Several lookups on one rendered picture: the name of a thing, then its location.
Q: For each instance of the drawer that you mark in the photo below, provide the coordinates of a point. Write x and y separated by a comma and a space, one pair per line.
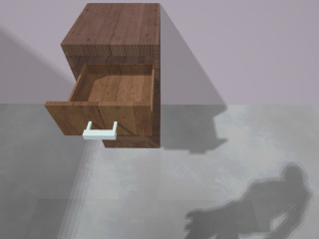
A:
109, 92

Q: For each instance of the cabinet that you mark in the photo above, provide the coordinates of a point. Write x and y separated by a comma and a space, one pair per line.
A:
118, 33

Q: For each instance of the handle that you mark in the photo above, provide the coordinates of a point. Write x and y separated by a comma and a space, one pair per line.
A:
102, 134

